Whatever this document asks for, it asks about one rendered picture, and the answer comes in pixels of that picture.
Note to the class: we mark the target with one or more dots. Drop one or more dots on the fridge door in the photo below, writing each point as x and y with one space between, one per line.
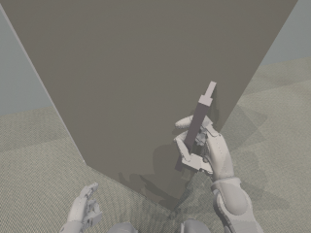
121 73

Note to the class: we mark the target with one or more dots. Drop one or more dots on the robot left forearm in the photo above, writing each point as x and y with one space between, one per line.
72 227

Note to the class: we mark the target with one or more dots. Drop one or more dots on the handle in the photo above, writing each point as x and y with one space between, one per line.
196 122

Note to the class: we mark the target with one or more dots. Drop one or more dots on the robot right forearm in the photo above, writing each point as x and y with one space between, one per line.
234 207

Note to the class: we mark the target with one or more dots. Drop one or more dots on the robot thigh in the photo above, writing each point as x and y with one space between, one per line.
193 226
122 227

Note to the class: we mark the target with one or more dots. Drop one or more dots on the right robot thigh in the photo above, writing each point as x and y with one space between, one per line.
193 226

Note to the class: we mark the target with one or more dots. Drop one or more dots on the right robot hand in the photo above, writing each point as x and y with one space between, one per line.
213 148

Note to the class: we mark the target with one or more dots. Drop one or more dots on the left robot hand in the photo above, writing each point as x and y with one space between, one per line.
80 208

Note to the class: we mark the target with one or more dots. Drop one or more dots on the left robot thigh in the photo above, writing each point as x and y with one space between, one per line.
122 227

